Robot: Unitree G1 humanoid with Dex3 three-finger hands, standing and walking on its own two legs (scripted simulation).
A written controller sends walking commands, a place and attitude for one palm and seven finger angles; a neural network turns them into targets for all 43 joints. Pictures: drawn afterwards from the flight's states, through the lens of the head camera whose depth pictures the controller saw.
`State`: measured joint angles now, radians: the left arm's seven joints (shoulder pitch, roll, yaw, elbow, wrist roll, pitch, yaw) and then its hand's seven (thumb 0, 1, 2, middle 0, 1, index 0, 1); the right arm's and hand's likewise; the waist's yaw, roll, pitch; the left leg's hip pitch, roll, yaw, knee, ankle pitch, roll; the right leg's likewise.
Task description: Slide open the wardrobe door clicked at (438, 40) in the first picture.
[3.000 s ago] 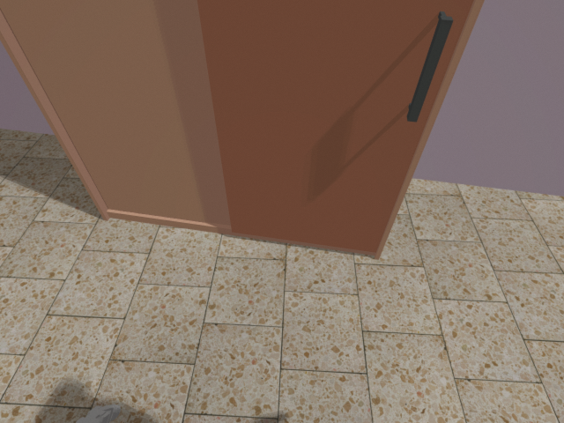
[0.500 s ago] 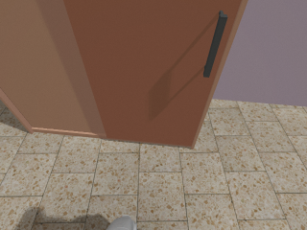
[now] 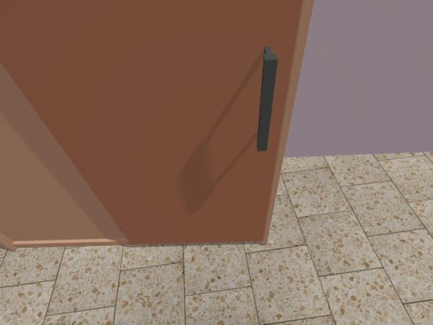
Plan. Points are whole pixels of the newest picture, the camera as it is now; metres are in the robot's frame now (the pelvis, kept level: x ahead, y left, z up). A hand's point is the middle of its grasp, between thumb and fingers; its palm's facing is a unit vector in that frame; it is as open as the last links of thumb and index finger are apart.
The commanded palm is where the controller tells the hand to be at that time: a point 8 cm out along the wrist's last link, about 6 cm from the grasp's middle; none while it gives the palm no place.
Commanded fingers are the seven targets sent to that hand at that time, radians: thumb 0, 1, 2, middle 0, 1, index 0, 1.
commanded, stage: come to a stop and stand still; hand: right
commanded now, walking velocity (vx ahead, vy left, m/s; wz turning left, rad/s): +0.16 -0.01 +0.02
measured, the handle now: (264, 103) +0.57 -0.09 +0.10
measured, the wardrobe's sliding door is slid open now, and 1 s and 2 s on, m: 0.00 0.00 0.00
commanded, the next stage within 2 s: none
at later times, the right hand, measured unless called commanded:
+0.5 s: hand out of the picture +0.16 -0.18 -0.16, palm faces +0.02 +0.97 -0.24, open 7.3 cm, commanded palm none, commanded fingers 0.00 -0.90 -0.90 0.20 0.30 0.20 0.30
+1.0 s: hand out of the picture +0.04 -0.25 -0.16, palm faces +0.07 +0.97 -0.25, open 7.4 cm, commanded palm none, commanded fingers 0.00 -0.90 -0.90 0.20 0.30 0.20 0.30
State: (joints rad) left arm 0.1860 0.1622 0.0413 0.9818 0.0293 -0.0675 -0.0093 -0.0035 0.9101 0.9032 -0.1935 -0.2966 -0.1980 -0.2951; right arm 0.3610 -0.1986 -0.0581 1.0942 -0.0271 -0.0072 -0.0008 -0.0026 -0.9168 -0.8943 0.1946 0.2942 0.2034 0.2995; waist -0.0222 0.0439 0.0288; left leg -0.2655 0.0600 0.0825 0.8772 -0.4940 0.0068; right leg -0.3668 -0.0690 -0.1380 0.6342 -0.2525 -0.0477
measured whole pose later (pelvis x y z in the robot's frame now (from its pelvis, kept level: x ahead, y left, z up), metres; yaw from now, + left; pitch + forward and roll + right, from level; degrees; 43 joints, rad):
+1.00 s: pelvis +0.01 -0.06 +0.00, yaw -2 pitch -3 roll +0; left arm 0.26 0.18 0.02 0.86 0.02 0.03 0.00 0.00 0.91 0.90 -0.20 -0.30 -0.20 -0.30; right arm 0.34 -0.20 -0.03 0.91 -0.03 0.05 -0.02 0.00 -0.91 -0.89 0.20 0.29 0.20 0.30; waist 0.01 -0.02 0.00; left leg -0.34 0.04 0.02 0.60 -0.23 0.00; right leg -0.30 0.04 -0.08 0.61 -0.29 -0.06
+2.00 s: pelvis -0.09 -0.09 +0.00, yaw -3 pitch -4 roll +3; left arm 0.36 0.14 0.03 1.04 0.03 0.02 0.02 0.00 0.91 0.90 -0.20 -0.30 -0.20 -0.30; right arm 0.31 -0.15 -0.05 1.02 -0.03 0.06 -0.03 0.00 -0.91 -0.89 0.19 0.29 0.20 0.30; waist 0.03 0.01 0.00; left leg -0.43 -0.03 -0.01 0.87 -0.37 0.02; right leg -0.40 0.04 -0.06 0.57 -0.14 -0.11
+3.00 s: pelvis -0.19 -0.09 +0.02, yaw -2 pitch -1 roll -1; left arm 0.32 0.19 0.05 1.00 0.02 0.02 -0.01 0.00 0.91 0.90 -0.20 -0.30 -0.20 -0.30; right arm 0.35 -0.13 -0.02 1.02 -0.03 -0.01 -0.01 0.00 -0.92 -0.89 0.20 0.29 0.20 0.30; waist 0.00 0.00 -0.01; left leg -0.17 0.03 0.05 0.38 -0.20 0.02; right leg -0.45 -0.01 -0.05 0.78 -0.27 0.01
